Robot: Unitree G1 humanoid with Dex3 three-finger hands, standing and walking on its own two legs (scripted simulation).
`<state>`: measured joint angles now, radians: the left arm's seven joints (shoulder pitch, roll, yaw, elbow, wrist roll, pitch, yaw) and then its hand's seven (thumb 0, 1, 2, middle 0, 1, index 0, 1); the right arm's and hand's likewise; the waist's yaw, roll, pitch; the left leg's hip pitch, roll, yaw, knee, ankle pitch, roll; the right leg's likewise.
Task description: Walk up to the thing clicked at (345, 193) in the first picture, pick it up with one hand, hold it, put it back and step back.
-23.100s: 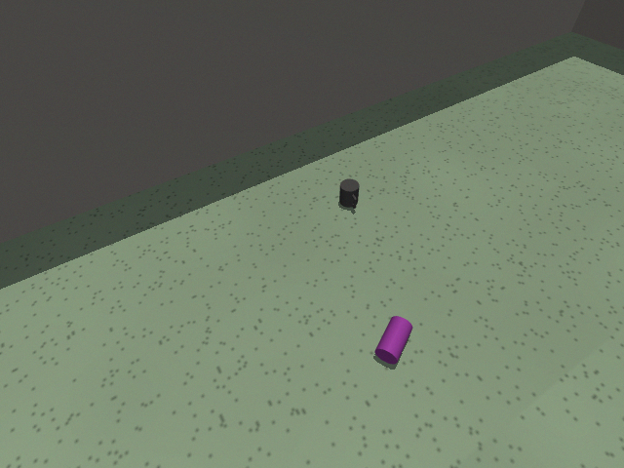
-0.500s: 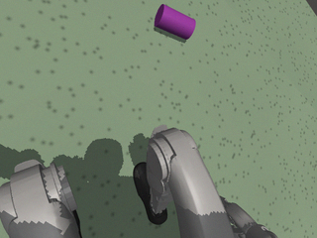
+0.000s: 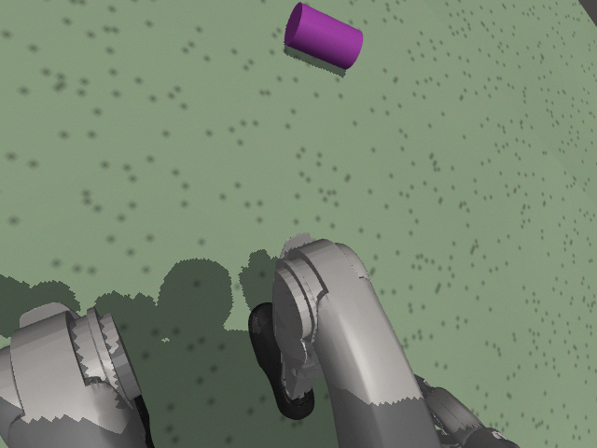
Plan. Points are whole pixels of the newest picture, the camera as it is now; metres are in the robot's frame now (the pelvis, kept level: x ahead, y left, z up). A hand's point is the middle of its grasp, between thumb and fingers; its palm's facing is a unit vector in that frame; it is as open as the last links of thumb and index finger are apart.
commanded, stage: close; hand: left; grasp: from above
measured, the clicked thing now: out of the picture +0.46 +0.38 -0.26
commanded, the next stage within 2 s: settle in 0.48 s
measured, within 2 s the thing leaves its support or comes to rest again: leaves its support in 0.86 s
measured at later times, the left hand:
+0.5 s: hand out of the picture +0.43 +0.39 -0.22, palm faces -0.43 -0.15 -0.89, open 11.7 cm
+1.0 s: hand out of the picture +0.44 +0.40 -0.19, palm faces -0.39 -0.12 -0.91, open 11.5 cm
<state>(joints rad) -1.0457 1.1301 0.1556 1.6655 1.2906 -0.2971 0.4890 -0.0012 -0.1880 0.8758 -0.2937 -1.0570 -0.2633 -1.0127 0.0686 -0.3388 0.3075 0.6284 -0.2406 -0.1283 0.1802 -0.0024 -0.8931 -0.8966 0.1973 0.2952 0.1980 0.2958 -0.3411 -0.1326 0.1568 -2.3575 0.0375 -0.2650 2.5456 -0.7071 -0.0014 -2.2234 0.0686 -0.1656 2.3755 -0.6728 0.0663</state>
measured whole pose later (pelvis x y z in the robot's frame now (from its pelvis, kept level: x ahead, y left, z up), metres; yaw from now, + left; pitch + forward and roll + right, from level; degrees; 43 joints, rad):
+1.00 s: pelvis +0.00 +0.00 +0.01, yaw +1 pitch +30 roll -14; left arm -0.98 1.04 0.16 1.46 1.27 -0.26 0.40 0.00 -0.23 0.90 -0.46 -1.01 -0.35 -1.05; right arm 0.09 -0.33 0.24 0.65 -0.22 -0.11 0.19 0.00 -0.91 -0.90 0.20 0.30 0.20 0.30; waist -0.29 -0.10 0.09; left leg -2.37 0.02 -0.25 2.52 -0.70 -0.01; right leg -2.23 0.05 -0.16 2.36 -0.68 0.06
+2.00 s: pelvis -0.01 +0.00 +0.09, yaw +8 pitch +35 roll -8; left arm -0.78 0.80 0.10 1.00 1.09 -0.21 0.01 0.00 -0.26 0.90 -0.50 -0.97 -0.41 -1.02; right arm 0.19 -0.28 0.05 0.64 -0.05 0.07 0.09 0.00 -0.92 -0.90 0.20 0.30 0.20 0.30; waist -0.16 0.03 -0.10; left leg -2.18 0.02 -0.11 2.19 -0.63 0.01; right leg -2.08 0.01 -0.06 2.12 -0.65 0.05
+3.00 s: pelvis +0.04 +0.00 +0.40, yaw +13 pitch +14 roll -2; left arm -0.38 0.45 -0.15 0.88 1.01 -0.04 0.13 0.00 -0.21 0.87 -0.45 -1.01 -0.37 -1.04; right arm 0.26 -0.25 -0.02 0.73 0.04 -0.03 -0.04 0.00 -0.91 -0.90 0.20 0.30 0.20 0.30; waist -0.06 0.04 -0.12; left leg -0.88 0.05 0.00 1.06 -0.43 0.00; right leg -0.84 0.01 0.00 1.02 -0.42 0.02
